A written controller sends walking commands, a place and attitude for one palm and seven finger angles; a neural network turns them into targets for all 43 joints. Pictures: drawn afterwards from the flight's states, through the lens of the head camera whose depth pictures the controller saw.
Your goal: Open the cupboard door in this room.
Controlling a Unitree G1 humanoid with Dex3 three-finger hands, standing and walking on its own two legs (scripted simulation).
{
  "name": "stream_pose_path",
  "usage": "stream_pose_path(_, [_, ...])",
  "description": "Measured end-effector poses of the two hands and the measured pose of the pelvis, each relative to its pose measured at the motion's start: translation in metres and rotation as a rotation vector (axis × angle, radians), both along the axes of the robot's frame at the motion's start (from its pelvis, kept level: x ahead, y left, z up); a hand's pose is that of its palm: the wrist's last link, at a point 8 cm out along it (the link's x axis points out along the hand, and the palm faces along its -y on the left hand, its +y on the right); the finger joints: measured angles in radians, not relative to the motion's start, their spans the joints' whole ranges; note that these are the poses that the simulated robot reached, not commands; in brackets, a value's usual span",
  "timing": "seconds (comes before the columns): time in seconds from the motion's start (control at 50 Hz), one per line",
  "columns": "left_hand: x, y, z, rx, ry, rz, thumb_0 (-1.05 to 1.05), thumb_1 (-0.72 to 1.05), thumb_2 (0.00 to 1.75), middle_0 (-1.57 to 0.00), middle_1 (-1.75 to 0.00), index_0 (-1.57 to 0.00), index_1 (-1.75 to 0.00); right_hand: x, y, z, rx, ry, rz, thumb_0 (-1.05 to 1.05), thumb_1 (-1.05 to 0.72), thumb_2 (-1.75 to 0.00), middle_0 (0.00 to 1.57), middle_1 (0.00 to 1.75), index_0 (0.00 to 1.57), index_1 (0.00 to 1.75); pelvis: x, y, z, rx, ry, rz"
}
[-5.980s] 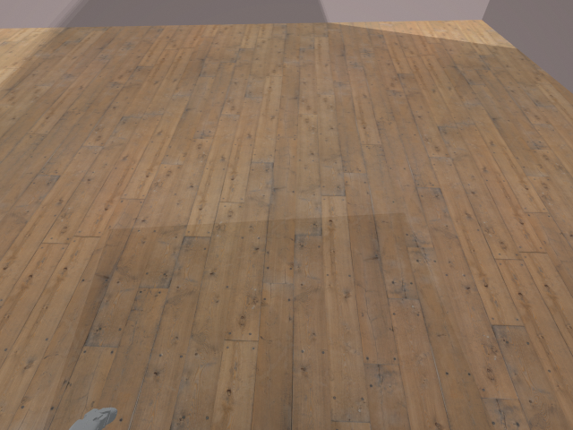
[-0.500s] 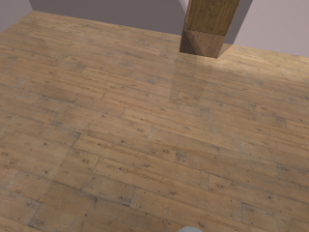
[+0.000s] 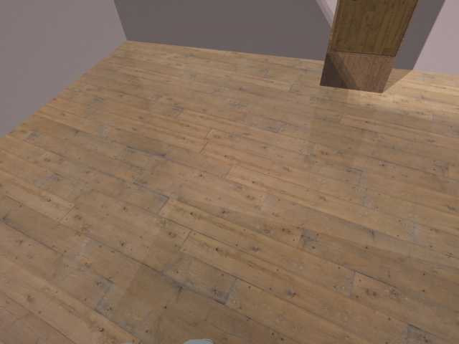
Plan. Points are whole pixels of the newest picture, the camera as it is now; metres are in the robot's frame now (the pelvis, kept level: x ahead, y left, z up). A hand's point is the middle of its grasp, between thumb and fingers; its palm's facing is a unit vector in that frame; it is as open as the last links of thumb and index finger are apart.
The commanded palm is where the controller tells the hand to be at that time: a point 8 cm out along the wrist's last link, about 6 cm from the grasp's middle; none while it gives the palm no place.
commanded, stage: stand and wait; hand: left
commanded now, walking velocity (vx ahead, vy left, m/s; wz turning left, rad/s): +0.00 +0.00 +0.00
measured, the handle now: out of the picture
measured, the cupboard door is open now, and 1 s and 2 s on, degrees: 0 0 0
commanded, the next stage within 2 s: turn or walk to find it in 0.14 s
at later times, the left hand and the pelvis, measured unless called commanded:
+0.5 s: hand out of the picture -0.05 +0.22 -0.18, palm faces +0.17 -0.96 -0.23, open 7.4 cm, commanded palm none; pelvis -0.03 +0.02 +0.00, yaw +6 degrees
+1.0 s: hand out of the picture -0.05 +0.17 -0.17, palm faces +0.14 -0.97 -0.19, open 7.3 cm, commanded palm none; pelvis -0.04 +0.00 +0.00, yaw +7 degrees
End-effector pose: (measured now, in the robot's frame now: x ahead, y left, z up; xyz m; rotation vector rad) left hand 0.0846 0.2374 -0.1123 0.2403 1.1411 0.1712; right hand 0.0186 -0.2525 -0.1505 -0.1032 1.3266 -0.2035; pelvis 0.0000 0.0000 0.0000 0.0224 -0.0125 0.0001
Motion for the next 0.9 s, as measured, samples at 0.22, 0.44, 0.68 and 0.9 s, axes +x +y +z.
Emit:
stream_pose_path(0.22, [-0.089,-0.007,-0.017,-0.056,0.164,0.12,0.0,0.91,0.89,-0.2,-0.29,-0.2,-0.3,0.021,0.003,0.005,-0.022,0.013,0.096,0.0,-0.91,-0.9,0.2,0.3,0.19,0.3,-0.007,0.001,0.002,-0.003,-0.008,0.051])
stream_pose_path(0.44, [-0.146,0.027,-0.037,-0.085,0.268,0.226,0.0,0.91,0.89,-0.2,-0.29,-0.2,-0.3,0.049,0.055,0.017,-0.03,-0.085,0.21,0.0,-0.91,-0.9,0.2,0.3,0.2,0.3,-0.025,0.024,-0.001,-0.013,-0.014,0.1])
stream_pose_path(0.68, [-0.13,0.005,-0.02,-0.04,0.151,0.187,0.0,0.91,0.89,-0.19,-0.29,-0.2,-0.3,0.027,0.038,-0.003,0.03,-0.078,0.182,0.0,-0.92,-0.9,0.2,0.3,0.2,0.3,-0.036,0.006,-0.003,-0.003,-0.031,0.121])
stream_pose_path(0.9, [-0.138,-0.013,-0.028,-0.094,0.2,0.188,0.0,0.92,0.89,-0.2,-0.29,-0.2,-0.3,-0.057,0.024,0.003,0.003,0.13,0.145,0.0,-0.91,-0.9,0.2,0.3,0.2,0.3,-0.039,0.0,0.002,-0.014,-0.024,0.117])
